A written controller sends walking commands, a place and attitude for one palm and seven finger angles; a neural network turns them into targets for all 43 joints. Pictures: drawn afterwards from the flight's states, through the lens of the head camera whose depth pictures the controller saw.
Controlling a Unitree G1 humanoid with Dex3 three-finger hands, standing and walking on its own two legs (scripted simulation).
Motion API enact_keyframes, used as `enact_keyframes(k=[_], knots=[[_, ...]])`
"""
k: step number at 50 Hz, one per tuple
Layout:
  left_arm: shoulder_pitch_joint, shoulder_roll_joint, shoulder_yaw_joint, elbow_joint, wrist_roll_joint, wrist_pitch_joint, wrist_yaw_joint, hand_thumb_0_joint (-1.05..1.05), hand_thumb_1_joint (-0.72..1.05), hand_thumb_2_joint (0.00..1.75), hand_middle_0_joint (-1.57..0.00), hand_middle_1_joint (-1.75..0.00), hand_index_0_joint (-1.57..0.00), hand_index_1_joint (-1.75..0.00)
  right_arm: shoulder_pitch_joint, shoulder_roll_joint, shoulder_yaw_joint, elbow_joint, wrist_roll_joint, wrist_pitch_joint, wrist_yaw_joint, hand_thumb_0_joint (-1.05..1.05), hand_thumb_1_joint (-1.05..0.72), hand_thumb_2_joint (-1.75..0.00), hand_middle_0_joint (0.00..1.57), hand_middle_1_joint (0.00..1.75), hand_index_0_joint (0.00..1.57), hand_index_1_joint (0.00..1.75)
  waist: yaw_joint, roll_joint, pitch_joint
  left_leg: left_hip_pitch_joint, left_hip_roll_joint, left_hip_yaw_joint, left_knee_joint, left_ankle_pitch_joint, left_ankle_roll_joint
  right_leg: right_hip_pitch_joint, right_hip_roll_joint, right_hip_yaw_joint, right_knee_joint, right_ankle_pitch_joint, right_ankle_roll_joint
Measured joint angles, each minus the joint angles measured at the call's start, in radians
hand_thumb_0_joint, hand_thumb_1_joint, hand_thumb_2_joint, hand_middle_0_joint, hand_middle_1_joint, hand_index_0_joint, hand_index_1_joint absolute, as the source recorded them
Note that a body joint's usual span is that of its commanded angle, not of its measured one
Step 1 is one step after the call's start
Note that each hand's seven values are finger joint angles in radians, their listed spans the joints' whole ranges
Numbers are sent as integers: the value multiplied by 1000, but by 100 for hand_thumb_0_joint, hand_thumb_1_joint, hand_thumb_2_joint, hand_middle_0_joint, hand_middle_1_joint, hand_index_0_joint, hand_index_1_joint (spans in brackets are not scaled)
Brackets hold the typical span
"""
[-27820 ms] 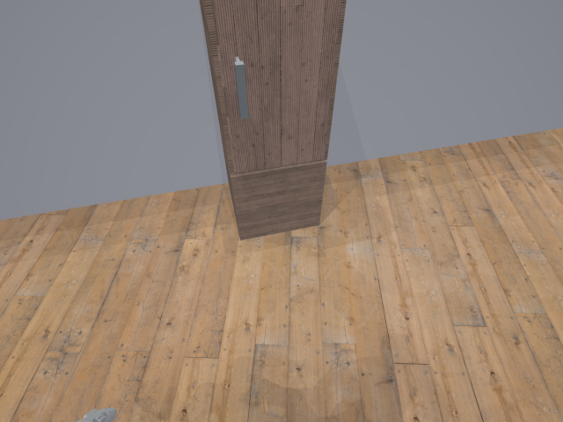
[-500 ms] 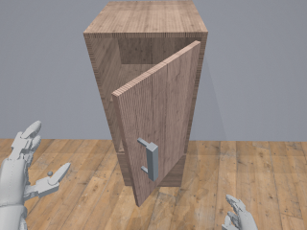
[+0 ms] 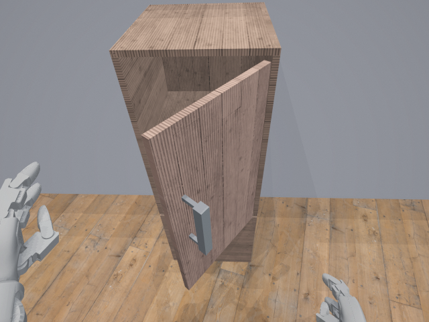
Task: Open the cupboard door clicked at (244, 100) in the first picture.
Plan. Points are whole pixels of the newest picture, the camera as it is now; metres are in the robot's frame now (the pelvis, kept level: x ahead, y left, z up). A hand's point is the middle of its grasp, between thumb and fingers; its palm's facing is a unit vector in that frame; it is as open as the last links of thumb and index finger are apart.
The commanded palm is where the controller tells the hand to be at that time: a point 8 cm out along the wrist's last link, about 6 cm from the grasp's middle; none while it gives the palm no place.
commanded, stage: draw the hand back to the body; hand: left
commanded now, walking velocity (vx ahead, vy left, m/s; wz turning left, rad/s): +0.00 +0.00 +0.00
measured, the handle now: (196, 225) +0.32 +0.09 -0.01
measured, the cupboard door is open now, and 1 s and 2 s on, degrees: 52 52 52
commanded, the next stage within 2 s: step back with the hand held close in 0.04 s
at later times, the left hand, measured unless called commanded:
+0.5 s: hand (58, 238) +0.19 +0.26 +0.14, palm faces +0.32 -0.80 -0.51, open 7.4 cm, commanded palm +0.12 +0.30 +0.17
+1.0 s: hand out of the picture +0.08 +0.29 +0.15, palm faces +0.48 -0.74 -0.47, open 7.4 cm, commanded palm +0.02 +0.33 +0.17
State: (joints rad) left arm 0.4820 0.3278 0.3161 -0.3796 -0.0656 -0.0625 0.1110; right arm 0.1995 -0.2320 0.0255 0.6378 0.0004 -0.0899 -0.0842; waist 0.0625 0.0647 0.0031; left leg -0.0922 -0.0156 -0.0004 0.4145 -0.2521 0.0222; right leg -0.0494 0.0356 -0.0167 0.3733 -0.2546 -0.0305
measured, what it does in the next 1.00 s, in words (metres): shifts its weight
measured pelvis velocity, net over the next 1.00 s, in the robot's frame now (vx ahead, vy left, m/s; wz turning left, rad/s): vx -0.11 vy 0.02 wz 0.04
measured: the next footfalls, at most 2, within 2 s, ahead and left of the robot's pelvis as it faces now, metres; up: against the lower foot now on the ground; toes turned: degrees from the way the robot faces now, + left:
right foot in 1.50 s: -0.38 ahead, -0.09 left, -0.01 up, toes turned -5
right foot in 1.76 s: -0.25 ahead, -0.03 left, +0.00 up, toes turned -10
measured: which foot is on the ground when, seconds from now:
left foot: down 0.00-1.00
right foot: down 0.00-1.00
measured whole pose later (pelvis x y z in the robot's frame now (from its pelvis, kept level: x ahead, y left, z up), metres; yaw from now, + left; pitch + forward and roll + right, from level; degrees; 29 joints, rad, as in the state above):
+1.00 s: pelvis -0.11 +0.02 -0.02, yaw +2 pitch -1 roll -2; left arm 0.53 0.37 0.44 -0.52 0.00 -0.21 0.15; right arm 0.21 -0.21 0.00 0.57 0.00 -0.05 -0.07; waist 0.01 0.01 0.05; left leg -0.45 -0.02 0.02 0.66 -0.30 0.05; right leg -0.36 0.03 0.01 0.58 -0.21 0.01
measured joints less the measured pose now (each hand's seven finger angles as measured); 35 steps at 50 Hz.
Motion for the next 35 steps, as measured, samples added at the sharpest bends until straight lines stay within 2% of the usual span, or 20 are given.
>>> enact_keyframes(k=[10,15,21,29,35], knots=[[-30,2,18,27,0,-15,-5,1,89,90,-21,-30,-21,-30,-11,1,-4,0,6,6,0,2,-90,-89,20,30,20,30,-2,11,11,3,14,-6,-7,7,-11,9,14,-5,-19,12,-11],[-12,26,66,16,13,-65,-1,1,89,90,-21,-30,-21,-30,-32,-8,-10,-28,4,44,11,2,-90,-89,20,30,20,30,-35,17,7,-75,27,-12,30,3,-13,-50,27,-11,-25,32,-11],[62,41,44,-36,17,-70,-3,1,90,90,-21,-30,-21,-30,-42,-22,-39,-52,11,92,5,1,-90,-89,20,30,20,30,-58,2,16,-123,17,10,28,19,-3,-116,15,8,2,39,2],[93,103,82,-98,14,-74,15,1,89,90,-21,-30,-21,-30,-35,-9,-52,-81,19,125,-7,2,-90,-89,20,30,20,30,-73,-44,23,-166,4,30,50,37,14,-174,0,25,47,49,19],[94,107,98,-118,21,-93,27,1,89,90,-21,-30,-21,-30,-24,-1,-41,-98,19,113,-5,1,-90,-89,20,30,20,30,-77,-55,19,-207,-6,34,72,59,32,-212,-10,26,67,73,33]])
